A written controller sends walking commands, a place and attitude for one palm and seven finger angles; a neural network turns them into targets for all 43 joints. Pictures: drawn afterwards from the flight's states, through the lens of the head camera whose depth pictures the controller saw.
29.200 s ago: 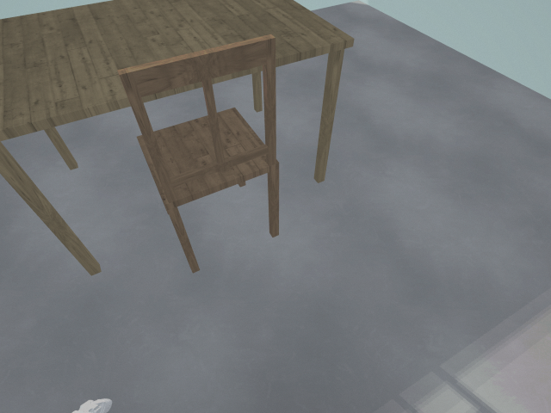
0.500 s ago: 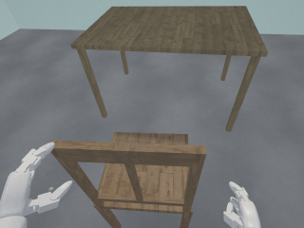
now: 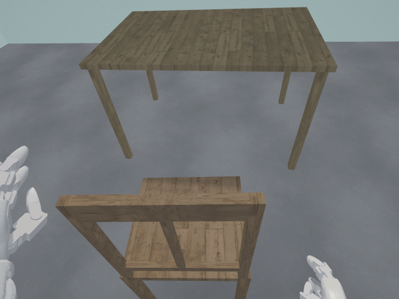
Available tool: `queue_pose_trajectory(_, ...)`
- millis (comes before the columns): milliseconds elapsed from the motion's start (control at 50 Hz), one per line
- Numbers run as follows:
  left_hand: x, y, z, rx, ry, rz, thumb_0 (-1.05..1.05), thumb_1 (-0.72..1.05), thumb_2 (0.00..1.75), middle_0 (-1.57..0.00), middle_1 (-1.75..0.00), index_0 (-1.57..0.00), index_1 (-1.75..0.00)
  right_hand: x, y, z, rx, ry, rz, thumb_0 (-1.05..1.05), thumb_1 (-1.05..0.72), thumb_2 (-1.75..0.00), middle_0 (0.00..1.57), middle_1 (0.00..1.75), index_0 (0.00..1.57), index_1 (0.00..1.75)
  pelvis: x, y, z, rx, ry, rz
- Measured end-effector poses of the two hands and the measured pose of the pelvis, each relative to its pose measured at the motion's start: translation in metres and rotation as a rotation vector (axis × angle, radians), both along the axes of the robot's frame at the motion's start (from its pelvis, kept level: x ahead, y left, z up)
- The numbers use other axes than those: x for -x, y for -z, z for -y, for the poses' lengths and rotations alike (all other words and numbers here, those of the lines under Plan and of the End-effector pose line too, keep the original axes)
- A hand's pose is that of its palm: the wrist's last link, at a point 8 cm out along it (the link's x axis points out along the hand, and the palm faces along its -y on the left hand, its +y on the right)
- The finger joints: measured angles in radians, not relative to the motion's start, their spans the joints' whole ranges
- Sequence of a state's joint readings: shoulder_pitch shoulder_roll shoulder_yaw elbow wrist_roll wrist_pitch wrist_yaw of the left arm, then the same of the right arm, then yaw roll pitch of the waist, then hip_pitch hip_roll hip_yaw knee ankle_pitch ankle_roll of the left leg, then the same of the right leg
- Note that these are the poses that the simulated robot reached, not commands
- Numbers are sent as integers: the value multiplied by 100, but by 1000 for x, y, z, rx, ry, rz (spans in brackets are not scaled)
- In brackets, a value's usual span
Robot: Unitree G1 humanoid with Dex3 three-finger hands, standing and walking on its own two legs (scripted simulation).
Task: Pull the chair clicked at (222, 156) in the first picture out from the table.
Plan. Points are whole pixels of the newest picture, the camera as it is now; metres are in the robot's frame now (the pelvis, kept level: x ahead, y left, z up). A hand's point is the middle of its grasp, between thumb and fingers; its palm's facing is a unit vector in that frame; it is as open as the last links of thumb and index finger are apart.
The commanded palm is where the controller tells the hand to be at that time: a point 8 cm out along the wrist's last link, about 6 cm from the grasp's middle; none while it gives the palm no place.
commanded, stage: draw the hand back to the body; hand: left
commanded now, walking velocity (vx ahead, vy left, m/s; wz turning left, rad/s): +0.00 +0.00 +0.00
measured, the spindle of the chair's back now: (174, 244) +0.27 +0.11 -0.10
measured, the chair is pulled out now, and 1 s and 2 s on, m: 0.65 0.65 0.65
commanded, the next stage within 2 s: step back with the hand held close in 0.04 s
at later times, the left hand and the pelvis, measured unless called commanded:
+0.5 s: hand (41, 223) +0.18 +0.27 +0.15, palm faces +0.32 -0.77 -0.55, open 7.4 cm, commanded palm +0.12 +0.31 +0.18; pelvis -0.03 +0.02 +0.00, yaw -2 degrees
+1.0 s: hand (1, 258) +0.12 +0.28 +0.16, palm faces +0.44 -0.75 -0.50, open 7.4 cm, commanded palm +0.06 +0.32 +0.18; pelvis -0.08 +0.02 -0.01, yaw +0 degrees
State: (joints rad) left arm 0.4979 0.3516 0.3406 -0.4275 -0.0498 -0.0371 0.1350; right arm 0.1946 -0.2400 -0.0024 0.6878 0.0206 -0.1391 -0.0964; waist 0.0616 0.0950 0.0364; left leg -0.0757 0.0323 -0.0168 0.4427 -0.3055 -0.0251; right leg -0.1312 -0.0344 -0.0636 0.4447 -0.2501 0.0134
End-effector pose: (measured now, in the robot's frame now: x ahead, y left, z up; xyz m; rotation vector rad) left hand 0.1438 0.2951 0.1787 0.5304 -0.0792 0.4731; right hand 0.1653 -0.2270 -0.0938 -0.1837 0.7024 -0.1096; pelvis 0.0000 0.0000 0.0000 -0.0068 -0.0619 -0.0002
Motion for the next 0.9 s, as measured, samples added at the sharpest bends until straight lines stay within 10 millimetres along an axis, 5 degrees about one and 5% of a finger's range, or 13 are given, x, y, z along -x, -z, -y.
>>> queue_pose_trajectory(300,-14,-15,-14,-50,40,75,2,89,90,-21,-30,-21,-30,-6,-10,-13,-11,-1,25,1,-90,-90,20,30,20,30,11,-1,-9,1,19,-33)
queue_pose_trajectory(400,-14,-3,-10,-63,97,-13,1,89,90,-21,-30,-21,-30,5,-12,-8,-3,52,6,1,-90,-90,20,30,20,30,18,-2,-16,-10,30,-62)
queue_pose_trajectory(900,57,1,-17,-72,84,72,2,89,90,-21,-30,-21,-30,89,-9,-5,59,74,-34,1,-90,-90,20,30,20,30,76,8,-16,9,8,-78)
